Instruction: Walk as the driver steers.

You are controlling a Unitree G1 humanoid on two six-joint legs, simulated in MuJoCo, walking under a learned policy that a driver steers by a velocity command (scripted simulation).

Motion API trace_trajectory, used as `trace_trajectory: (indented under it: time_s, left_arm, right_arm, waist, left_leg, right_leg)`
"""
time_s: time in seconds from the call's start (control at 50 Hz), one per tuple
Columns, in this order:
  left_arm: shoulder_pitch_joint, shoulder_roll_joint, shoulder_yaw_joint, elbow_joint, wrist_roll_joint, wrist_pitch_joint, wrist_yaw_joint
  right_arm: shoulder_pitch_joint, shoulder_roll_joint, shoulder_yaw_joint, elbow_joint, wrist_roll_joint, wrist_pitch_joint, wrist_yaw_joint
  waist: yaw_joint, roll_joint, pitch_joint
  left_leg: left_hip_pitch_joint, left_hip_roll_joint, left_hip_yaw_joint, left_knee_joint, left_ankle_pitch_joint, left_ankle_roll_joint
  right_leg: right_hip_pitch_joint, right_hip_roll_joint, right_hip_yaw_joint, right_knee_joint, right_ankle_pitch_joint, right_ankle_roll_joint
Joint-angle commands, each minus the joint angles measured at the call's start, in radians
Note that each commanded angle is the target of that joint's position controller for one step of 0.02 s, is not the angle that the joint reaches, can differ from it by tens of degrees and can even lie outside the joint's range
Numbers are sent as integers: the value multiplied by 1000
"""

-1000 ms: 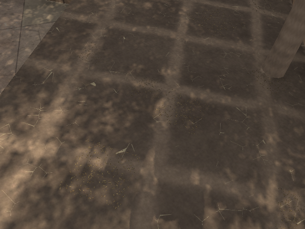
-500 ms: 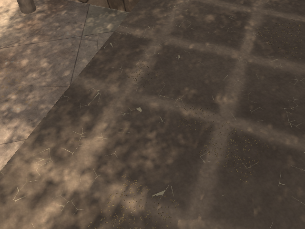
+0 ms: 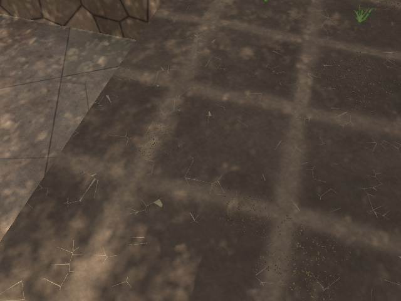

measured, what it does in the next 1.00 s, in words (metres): walks ahead, turning right: right foot, then left foot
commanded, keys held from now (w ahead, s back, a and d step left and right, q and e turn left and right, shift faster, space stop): w+e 1.00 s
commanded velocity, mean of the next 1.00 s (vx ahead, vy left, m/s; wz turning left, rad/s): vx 0.50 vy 0.00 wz -0.52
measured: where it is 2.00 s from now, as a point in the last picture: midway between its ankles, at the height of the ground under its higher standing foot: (276, 233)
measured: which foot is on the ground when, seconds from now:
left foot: down 0.00-0.32, up 0.34-0.76, down 0.78-1.00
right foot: up 0.00-0.28, down 0.30-0.78, up 0.80-1.00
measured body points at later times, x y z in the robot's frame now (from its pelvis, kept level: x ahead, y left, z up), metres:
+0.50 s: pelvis +0.28 -0.09 +0.00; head +0.31 -0.12 +0.44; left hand +0.44 +0.16 -0.11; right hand +0.36 -0.39 -0.11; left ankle +0.34 +0.09 -0.66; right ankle +0.29 -0.16 -0.75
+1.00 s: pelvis +0.56 -0.13 +0.00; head +0.59 -0.14 +0.45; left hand +0.83 +0.03 -0.11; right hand +0.49 -0.41 -0.11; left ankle +0.62 -0.04 -0.75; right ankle +0.50 -0.26 -0.66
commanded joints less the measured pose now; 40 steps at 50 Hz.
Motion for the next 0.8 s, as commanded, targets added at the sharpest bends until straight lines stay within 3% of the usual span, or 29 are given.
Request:
trace_trajectory:
  time_s: [0.02,0.1,0.2,0.24,0.26,0.28,0.3,0.32,0.34,0.36,0.38,0.4,0.44,0.48,0.54,0.6,0.66,0.7,0.74,0.76,0.78,0.8]
  left_arm:
    - [12,37,10,-45,4,4,-1]
    - [-104,16,2,-80,8,-6,-21]
    - [-205,21,1,-150,7,-4,-46]
    - [-181,42,13,-167,8,-3,-55]
    - [-121,63,26,-161,8,0,-55]
    - [17,101,51,-130,5,2,-51]
    - [193,174,88,-87,1,7,-36]
    - [245,299,116,-83,-7,11,-20]
    - [261,250,96,-110,-4,1,-22]
    - [233,187,77,-106,6,-7,-24]
    - [180,159,69,-111,4,-12,-21]
    - [111,126,59,-125,3,-11,-19]
    - [43,91,46,-157,19,-10,-12]
    - [46,105,52,-160,15,-14,-3]
    - [88,135,61,-145,7,-13,17]
    - [131,138,63,-131,1,-3,27]
    - [180,139,64,-111,-6,6,31]
    - [187,132,64,-108,-5,12,35]
    - [166,131,67,-113,0,17,36]
    - [153,108,59,-121,2,19,34]
    - [148,55,39,-137,13,15,28]
    - [271,-9,19,-162,-6,7,28]
  right_arm:
    - [-55,-143,-38,-52,-5,-26,-13]
    - [-34,-164,-42,-22,3,-20,-24]
    - [21,-187,-54,28,23,11,-31]
    - [1,-211,-62,28,28,28,-38]
    - [-11,-225,-66,24,29,37,-45]
    - [-28,-226,-65,18,30,49,-51]
    - [-15,-204,-54,4,21,48,-59]
    - [79,-76,-11,-49,-14,24,-43]
    - [30,-95,-2,-51,4,-18,-28]
    - [-80,-161,-21,-80,47,-42,-15]
    - [-121,-156,-17,-94,48,-55,-16]
    - [-133,-155,-20,-88,22,-57,-25]
    - [-107,-159,-31,-87,3,-35,-29]
    - [-93,-130,-27,-88,-3,-15,-29]
    - [-193,-98,-14,-121,-6,-7,-32]
    - [-305,-75,-3,-146,4,-16,-20]
    - [-368,-99,-9,-167,19,-27,-6]
    - [-359,-125,-20,-168,21,-35,2]
    - [-293,-146,-32,-154,22,-43,2]
    - [-204,-165,-45,-131,16,-47,-4]
    - [-74,-206,-59,-117,-2,-51,-12]
    - [49,-294,-83,-93,-19,-40,-16]
  waist:
    - [28,105,-1]
    - [-17,95,33]
    - [-45,94,66]
    - [-14,121,34]
    - [22,141,-15]
    - [101,132,-90]
    - [176,79,-188]
    - [106,-189,-287]
    - [138,-134,-432]
    - [164,-70,-307]
    - [134,-14,-202]
    - [91,39,-127]
    - [30,1,-86]
    - [14,-1,-76]
    - [42,0,-40]
    - [89,-29,-29]
    - [111,-38,-21]
    - [97,-49,-23]
    - [56,-78,-33]
    - [8,-71,-76]
    - [-53,-12,-199]
    - [-33,254,-358]
  left_leg:
    - [25,283,-137,-194,170,155]
    - [55,272,-18,-206,184,117]
    - [237,328,32,-127,273,89]
    - [280,335,62,-21,550,66]
    - [284,328,81,81,735,50]
    - [243,295,114,265,834,23]
    - [59,253,124,523,691,-17]
    - [-409,85,99,916,-89,-94]
    - [-568,-4,-136,1067,-439,-90]
    - [-663,58,-183,1086,-363,-65]
    - [-658,101,-167,1014,-272,-49]
    - [-604,137,-159,925,-213,-53]
    - [-475,167,-162,834,-151,-72]
    - [-444,161,-142,761,-117,-102]
    - [-449,134,-126,556,48,-135]
    - [-374,82,-120,329,221,-138]
    - [-337,56,-142,230,245,-126]
    - [-320,55,-166,186,190,-104]
    - [-238,52,-157,162,110,-70]
    - [-105,54,-141,123,115,-42]
    - [132,171,-238,151,84,16]
    - [508,402,-634,108,-106,169]
  right_leg:
    - [-56,-23,57,-110,163,14]
    - [-19,1,-5,-314,329,4]
    - [-71,19,-54,-421,209,-46]
    - [-4,62,-108,-432,99,-81]
    - [90,101,-144,-427,51,-102]
    - [272,150,-169,-469,73,-132]
    - [569,131,-77,-488,109,-178]
    - [958,-140,442,-528,9,-360]
    - [1068,-236,797,-708,-116,-433]
    - [996,-209,656,-738,-94,-371]
    - [851,-167,523,-739,-25,-334]
    - [700,-127,418,-747,74,-305]
    - [521,-75,329,-792,214,-294]
    - [445,-54,271,-812,309,-303]
    - [392,-11,203,-818,326,-274]
    - [370,26,186,-798,221,-229]
    - [418,-6,259,-757,149,-217]
    - [482,-32,323,-698,131,-203]
    - [506,-40,364,-631,172,-183]
    - [488,1,346,-547,221,-158]
    - [402,57,286,-325,169,-125]
    - [67,205,140,24,-148,-47]
Velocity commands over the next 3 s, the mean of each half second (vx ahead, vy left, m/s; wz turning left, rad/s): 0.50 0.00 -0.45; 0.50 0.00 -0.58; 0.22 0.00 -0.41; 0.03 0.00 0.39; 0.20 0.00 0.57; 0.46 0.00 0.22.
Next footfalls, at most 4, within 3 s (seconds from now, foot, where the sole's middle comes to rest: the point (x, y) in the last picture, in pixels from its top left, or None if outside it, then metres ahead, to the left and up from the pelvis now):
0.30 right None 0.32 -0.17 -0.78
0.78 left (214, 251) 0.66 -0.06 -0.78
1.26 right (309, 234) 0.72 -0.42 -0.78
1.74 left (249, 212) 0.81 -0.20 -0.78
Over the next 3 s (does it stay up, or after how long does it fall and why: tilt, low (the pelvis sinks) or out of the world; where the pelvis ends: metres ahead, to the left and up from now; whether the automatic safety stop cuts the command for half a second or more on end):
stays up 1.05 -0.26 0.00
